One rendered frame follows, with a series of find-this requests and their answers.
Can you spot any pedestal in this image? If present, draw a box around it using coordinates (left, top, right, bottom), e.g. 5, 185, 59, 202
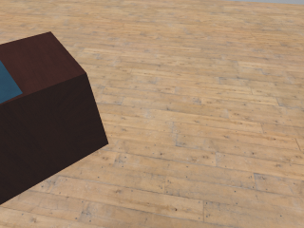
0, 31, 108, 205

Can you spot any carton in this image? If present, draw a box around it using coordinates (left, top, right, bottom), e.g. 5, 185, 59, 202
0, 61, 23, 104

